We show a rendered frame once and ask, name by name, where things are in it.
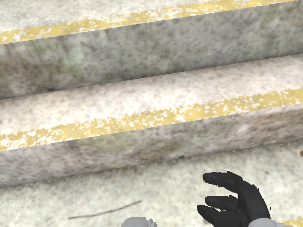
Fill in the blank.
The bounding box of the left robot thigh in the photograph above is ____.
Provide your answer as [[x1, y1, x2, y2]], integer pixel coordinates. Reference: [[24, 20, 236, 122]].
[[121, 217, 157, 227]]

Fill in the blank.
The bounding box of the right robot hand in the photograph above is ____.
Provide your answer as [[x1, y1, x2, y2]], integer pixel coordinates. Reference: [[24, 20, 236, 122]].
[[197, 171, 271, 227]]

